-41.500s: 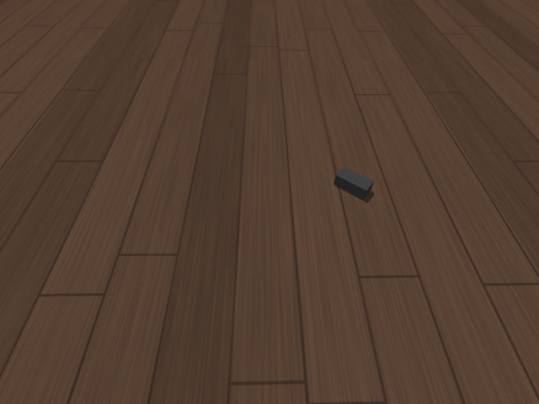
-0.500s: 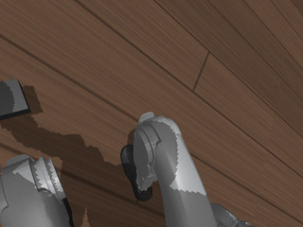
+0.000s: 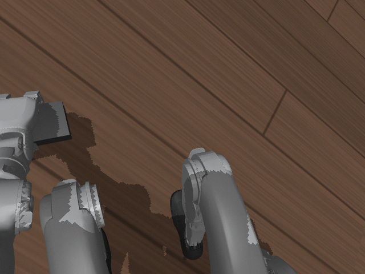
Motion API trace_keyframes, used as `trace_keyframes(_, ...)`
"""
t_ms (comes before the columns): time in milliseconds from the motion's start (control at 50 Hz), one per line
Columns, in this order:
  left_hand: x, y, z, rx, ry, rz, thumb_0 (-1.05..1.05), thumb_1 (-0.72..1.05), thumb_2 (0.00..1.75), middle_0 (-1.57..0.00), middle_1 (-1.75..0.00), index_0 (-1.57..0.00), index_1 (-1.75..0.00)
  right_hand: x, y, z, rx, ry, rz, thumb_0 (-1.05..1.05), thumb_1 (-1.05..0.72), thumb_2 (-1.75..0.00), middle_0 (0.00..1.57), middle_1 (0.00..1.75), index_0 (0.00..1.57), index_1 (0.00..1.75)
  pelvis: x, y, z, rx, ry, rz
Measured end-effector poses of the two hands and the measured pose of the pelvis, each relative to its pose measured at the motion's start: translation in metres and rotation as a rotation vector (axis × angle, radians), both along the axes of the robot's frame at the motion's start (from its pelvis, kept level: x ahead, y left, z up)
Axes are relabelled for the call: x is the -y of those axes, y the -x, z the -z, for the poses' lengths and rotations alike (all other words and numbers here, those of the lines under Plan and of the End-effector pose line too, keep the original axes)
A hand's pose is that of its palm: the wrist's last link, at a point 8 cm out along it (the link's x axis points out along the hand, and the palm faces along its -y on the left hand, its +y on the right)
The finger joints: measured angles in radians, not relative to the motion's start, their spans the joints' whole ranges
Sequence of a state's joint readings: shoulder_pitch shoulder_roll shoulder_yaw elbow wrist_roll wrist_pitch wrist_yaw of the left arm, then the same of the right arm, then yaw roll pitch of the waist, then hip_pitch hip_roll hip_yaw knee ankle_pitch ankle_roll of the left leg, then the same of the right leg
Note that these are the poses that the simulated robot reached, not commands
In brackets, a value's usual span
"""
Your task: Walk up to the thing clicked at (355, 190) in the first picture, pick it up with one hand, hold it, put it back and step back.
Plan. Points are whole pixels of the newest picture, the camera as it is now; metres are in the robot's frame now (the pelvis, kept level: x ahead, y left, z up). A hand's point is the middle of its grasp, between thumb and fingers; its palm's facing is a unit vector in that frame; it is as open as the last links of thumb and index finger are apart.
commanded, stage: settle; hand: left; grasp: from above
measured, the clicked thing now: (25, 128) +0.46 +0.27 -0.23
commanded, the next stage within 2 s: lift in 0.36 s
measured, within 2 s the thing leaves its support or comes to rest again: neither
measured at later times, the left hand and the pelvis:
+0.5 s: hand (17, 126) +0.43 +0.25 -0.13, palm faces -0.44 -0.07 -0.89, open 11.3 cm; pelvis -0.01 -0.01 +0.03, yaw +5 degrees
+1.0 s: hand out of the picture +0.39 +0.27 -0.03, palm faces -0.47 -0.09 -0.88, open 11.3 cm; pelvis -0.01 +0.00 +0.10, yaw +6 degrees
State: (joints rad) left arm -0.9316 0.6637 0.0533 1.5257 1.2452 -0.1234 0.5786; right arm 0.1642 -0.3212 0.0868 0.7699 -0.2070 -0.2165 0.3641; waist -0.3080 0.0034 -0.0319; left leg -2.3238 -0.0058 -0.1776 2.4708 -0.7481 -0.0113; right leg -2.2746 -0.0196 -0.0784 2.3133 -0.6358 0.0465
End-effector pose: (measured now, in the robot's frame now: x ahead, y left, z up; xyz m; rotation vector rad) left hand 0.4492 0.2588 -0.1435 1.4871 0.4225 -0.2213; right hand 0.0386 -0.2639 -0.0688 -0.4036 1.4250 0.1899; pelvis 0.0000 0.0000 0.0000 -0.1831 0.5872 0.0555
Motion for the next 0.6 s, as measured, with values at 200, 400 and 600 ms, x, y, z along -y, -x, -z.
trace_keyframes(200,0.005,0.007,-0.039,-0.075,-0.011,-0.023,-0.02,-0.22,0.71,-0.53,-0.81,-0.55,-0.73,0.008,-0.029,0.011,0.082,-0.013,0.025,0.00,-0.93,-0.91,0.19,0.30,0.19,0.30,0.007,0.006,-0.014,-0.008,-0.049,-0.022)
trace_keyframes(400,0.008,0.010,-0.056,-0.079,0.009,0.025,-0.02,-0.24,0.72,-0.56,-0.78,-0.58,-0.70,0.020,-0.022,0.008,0.054,0.057,0.073,0.00,-0.93,-0.91,0.19,0.30,0.19,0.30,0.013,0.008,-0.022,-0.010,-0.072,-0.032)
trace_keyframes(600,-0.002,0.012,-0.079,-0.047,-0.005,0.005,-0.02,-0.24,0.71,-0.57,-0.77,-0.59,-0.68,0.020,-0.013,-0.009,0.049,0.114,0.131,0.00,-0.92,-0.91,0.19,0.30,0.20,0.30,0.008,0.009,-0.036,-0.026,-0.067,-0.035)
